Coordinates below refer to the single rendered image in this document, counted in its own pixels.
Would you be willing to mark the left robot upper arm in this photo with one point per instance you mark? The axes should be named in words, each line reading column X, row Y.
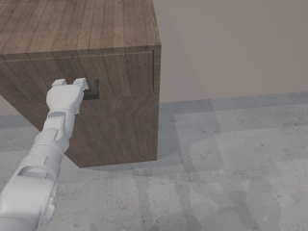
column 28, row 203

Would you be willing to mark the left robot hand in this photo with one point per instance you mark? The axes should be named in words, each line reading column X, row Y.
column 64, row 96

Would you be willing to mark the drawer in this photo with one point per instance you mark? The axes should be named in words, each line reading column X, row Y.
column 120, row 74

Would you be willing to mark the cabinet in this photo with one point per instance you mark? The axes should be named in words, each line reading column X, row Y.
column 107, row 131

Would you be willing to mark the handle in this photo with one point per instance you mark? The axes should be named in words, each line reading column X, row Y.
column 92, row 94

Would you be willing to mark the left robot forearm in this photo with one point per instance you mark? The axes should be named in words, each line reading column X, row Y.
column 47, row 152

